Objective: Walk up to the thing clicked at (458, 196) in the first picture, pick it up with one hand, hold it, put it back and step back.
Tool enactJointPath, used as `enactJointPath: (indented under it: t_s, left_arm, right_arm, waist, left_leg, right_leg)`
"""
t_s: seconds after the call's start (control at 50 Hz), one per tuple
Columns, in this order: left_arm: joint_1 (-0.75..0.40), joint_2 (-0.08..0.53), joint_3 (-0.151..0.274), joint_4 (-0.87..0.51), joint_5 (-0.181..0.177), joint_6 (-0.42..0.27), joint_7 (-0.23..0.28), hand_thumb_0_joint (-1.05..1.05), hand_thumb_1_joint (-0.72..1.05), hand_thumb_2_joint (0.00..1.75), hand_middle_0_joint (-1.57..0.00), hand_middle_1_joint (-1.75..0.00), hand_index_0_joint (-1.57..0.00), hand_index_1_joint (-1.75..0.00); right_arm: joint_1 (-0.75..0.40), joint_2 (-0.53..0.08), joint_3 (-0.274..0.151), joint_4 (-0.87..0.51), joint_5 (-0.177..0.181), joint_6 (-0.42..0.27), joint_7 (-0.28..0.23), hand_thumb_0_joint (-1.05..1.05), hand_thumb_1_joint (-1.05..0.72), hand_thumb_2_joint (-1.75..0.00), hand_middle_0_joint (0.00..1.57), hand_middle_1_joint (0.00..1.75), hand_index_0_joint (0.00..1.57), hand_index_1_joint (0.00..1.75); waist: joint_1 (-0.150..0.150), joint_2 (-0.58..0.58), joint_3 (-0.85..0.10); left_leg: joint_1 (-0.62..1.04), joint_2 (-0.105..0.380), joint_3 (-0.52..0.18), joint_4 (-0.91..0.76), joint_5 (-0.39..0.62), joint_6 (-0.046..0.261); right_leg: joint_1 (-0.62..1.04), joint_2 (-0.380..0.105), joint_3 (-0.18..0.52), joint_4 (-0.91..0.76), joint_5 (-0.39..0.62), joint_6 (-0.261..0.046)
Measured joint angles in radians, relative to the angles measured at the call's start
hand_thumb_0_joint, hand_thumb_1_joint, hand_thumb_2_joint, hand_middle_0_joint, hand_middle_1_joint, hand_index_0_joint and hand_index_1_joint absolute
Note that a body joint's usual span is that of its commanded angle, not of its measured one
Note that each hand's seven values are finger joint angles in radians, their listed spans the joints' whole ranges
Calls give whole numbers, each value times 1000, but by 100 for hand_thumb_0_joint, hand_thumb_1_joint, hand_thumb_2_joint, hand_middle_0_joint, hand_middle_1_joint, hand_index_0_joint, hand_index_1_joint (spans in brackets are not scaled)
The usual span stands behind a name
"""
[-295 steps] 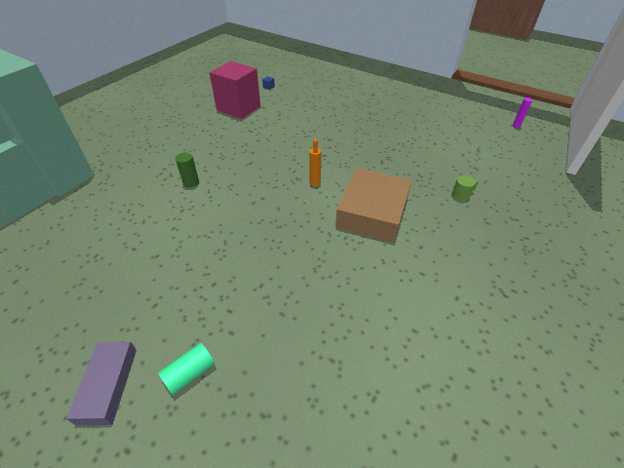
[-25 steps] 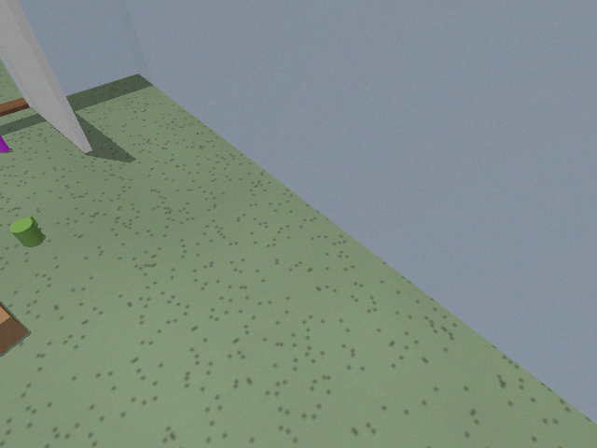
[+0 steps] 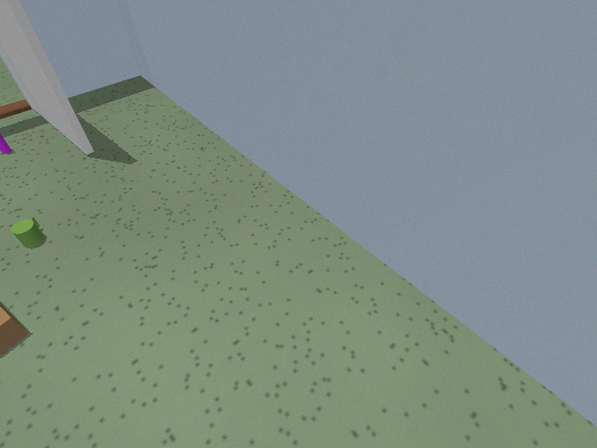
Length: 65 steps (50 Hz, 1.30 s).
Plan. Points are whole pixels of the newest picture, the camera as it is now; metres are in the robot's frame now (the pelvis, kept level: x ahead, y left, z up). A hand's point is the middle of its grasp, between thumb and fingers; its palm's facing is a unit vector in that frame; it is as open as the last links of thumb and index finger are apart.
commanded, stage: stand
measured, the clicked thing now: (30, 230) +1.20 +1.20 -0.74
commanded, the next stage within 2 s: walk up in 0.22 s
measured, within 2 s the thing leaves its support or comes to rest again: neither
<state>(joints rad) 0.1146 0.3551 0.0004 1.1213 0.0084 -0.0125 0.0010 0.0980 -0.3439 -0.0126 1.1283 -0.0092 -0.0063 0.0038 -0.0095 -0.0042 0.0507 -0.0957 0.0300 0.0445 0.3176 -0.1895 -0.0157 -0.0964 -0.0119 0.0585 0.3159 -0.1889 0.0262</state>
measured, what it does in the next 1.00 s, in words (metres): walks ahead, turning left: left foot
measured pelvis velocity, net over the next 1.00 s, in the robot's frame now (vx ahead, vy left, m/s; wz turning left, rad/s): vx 0.21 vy -0.03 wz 0.33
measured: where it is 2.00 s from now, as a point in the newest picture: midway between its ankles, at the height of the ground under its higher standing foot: (314, 440)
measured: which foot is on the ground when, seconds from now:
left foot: down 0.00-0.46, up 0.48-0.82, down 0.84-1.00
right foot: down 0.00-0.86, up 0.88-1.00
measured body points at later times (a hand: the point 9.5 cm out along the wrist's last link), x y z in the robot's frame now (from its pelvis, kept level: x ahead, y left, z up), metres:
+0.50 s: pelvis +0.04 -0.04 -0.02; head +0.05 -0.06 +0.43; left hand +0.11 +0.30 -0.12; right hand +0.06 -0.37 -0.15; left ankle -0.01 +0.11 -0.73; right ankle +0.06 -0.15 -0.75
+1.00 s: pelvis +0.21 -0.03 -0.03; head +0.23 +0.02 +0.42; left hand +0.22 +0.30 -0.15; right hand +0.37 -0.31 -0.11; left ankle +0.23 +0.11 -0.75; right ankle +0.22 -0.17 -0.68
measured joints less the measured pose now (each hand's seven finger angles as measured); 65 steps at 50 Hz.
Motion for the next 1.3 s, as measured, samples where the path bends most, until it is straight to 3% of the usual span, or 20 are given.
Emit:
enactJointPath:
  t_s: [0.22, 0.3, 0.38, 0.44, 0.48, 0.52, 0.56, 0.6, 0.74, 0.82, 0.86, 0.88, 0.92, 0.96, 1.06, 1.14, 1.18, 1.22, 1.26, 1.3]
  left_arm:
    - [2, -1, 2, 0, 1, 2, -2, 0, 91, 90, -20, -30, -20, -30]
    - [49, 14, 30, -36, 16, 2, -29, 0, 91, 90, -20, -30, -20, -30]
    - [85, 45, 53, -61, 22, 2, -46, 0, 91, 90, -20, -30, -20, -30]
    - [107, 60, 67, -86, 20, -20, -59, 1, 91, 90, -20, -30, -20, -30]
    - [121, 61, 82, -109, 31, -37, -56, 0, 91, 90, -20, -30, -20, -30]
    - [115, 58, 89, -153, 43, -34, -50, 0, 91, 90, -20, -30, -20, -30]
    - [114, 49, 89, -200, 40, -36, -47, 0, 91, 90, -20, -30, -20, -30]
    - [118, 40, 91, -230, 31, -39, -44, 0, 90, 90, -20, -30, -20, -30]
    - [137, 39, 101, -289, 35, -36, -52, 0, 90, 90, -20, -30, -20, -30]
    - [149, 50, 98, -313, 40, -25, -59, 0, 90, 90, -20, -30, -20, -30]
    - [155, 56, 97, -319, 37, -13, -57, 0, 90, 90, -20, -30, -20, -30]
    - [148, 53, 96, -316, 31, -2, -56, 1, 90, 90, -20, -30, -20, -30]
    - [128, 56, 83, -316, 24, 14, -58, 1, 91, 90, -20, -30, -20, -30]
    - [117, 64, 75, -328, 16, 14, -61, 1, 91, 90, -20, -30, -20, -30]
    - [123, 70, 80, -357, 15, 4, -72, 1, 91, 90, -20, -30, -20, -30]
    - [136, 78, 85, -349, 13, -1, -59, 0, 91, 90, -20, -30, -20, -30]
    - [147, 88, 87, -350, 14, -13, -46, 0, 91, 90, -20, -30, -20, -30]
    - [140, 80, 86, -342, 21, -19, -33, 0, 91, 90, -20, -30, -20, -30]
    - [127, 63, 74, -331, 22, -11, -28, 0, 91, 90, -20, -30, -20, -30]
    - [122, 44, 61, -324, 21, -10, -24, 0, 91, 90, -20, -30, -20, -30]
  right_arm:
    - [6, -2, 1, -2, 0, -1, -1, 0, -91, -90, 20, 30, 21, 30]
    - [52, -3, -29, -56, -19, -13, 24, 0, -91, -90, 20, 30, 21, 30]
    - [105, -13, -54, -104, -30, -29, 33, 0, -91, -90, 20, 30, 21, 30]
    - [141, -38, -66, -121, -35, -13, 43, 0, -90, -90, 20, 30, 21, 30]
    - [171, -58, -71, -137, -27, 10, 40, 0, -90, -90, 20, 30, 21, 30]
    - [213, -57, -70, -148, -15, 39, 37, 0, -91, -90, 20, 30, 21, 30]
    - [235, -59, -65, -154, -13, 53, 50, 0, -91, -90, 20, 30, 21, 30]
    - [248, -63, -60, -168, -11, 49, 60, 0, -91, -90, 20, 30, 21, 30]
    - [239, -70, -66, -247, -10, 26, 88, 0, -91, -90, 20, 30, 21, 30]
    - [228, -73, -68, -289, -8, 4, 85, 0, -91, -90, 20, 30, 21, 30]
    - [218, -74, -71, -314, -10, -17, 67, 0, -91, -90, 20, 30, 21, 30]
    - [213, -76, -71, -332, -10, -26, 56, 0, -91, -90, 20, 30, 21, 30]
    - [214, -66, -65, -356, 3, -37, 40, 0, -91, -90, 20, 30, 21, 30]
    - [229, -52, -48, -370, 9, -41, 27, 0, -91, -90, 20, 30, 21, 30]
    - [278, -43, -25, -392, -8, -56, 15, 0, -91, -90, 20, 30, 21, 30]
    - [292, -61, -21, -404, -19, -47, 12, 0, -90, -90, 20, 30, 21, 30]
    - [293, -71, -24, -414, -11, -33, 5, 0, -90, -90, 20, 30, 21, 30]
    - [266, -83, -35, -402, -2, -9, -13, 0, -90, -90, 20, 30, 21, 30]
    - [232, -93, -45, -382, -1, 11, -25, 0, -90, -90, 20, 30, 21, 30]
    - [208, -109, -55, -371, 1, 15, -22, 0, -91, -90, 20, 30, 21, 30]
  waist:
    - [1, 1, -1]
    - [7, -8, -19]
    - [-4, -10, -8]
    - [-4, 1, 16]
    - [-12, 34, 25]
    - [-11, 44, 21]
    - [6, 46, 27]
    - [12, 45, 26]
    - [17, 14, 31]
    - [25, -23, 25]
    - [20, -63, 33]
    - [8, -67, 42]
    - [-16, -71, 51]
    - [-17, -86, 50]
    - [-11, -76, 31]
    - [-12, -35, 22]
    - [-6, -17, 18]
    - [3, 10, 28]
    - [16, 23, 38]
    - [28, 43, 45]
  left_leg:
    - [4, 0, 0, -4, 3, -1]
    - [-9, -2, 19, 64, -100, 29]
    - [15, 13, 37, 60, -69, 34]
    - [28, 31, 42, 111, -121, 19]
    - [-28, 56, -6, 273, -225, 40]
    - [-151, 36, -56, 501, -263, 36]
    - [-249, 27, -50, 637, -214, 25]
    - [-317, 37, -34, 661, -154, 20]
    - [-404, 110, 7, 465, -20, 7]
    - [-352, 102, 58, 363, -9, 26]
    - [-328, 55, 75, 376, -33, 40]
    - [-336, 42, 67, 411, -59, 41]
    - [-329, 20, 36, 416, -77, 45]
    - [-293, 2, 16, 368, -68, 39]
    - [-230, -11, -48, 305, -80, 27]
    - [-231, 1, -118, 354, -134, -1]
    - [-258, 3, -151, 433, -183, -9]
    - [-320, -10, -173, 586, -245, 17]
    - [-379, -38, -148, 746, -315, 26]
    - [-415, -38, -111, 818, -296, 27]
  right_leg:
    - [2, 0, 0, 2, 0, -1]
    - [-65, 1, 5, 173, -173, -38]
    - [-174, -11, -39, 360, -259, -48]
    - [-169, -29, -61, 254, -171, -49]
    - [-149, -9, -98, 243, -48, -38]
    - [-125, -13, -153, 242, -81, -41]
    - [-76, -17, -187, 185, -83, -45]
    - [-25, -16, -218, 124, -73, -45]
    - [74, -18, -308, 103, -151, -38]
    - [84, -55, -345, 223, -276, -12]
    - [30, -118, -324, 416, -339, -25]
    - [-28, -114, -265, 556, -348, -32]
    - [-153, -62, -149, 784, -334, -41]
    - [-254, -52, -93, 863, -285, -50]
    - [-368, -82, -49, 654, -236, -42]
    - [-366, -70, -61, 469, -148, -45]
    - [-331, -55, -72, 371, -58, -51]
    - [-341, -58, -100, 430, -87, -18]
    - [-330, -79, -119, 446, -116, -16]
    - [-304, -91, -140, 420, -117, -19]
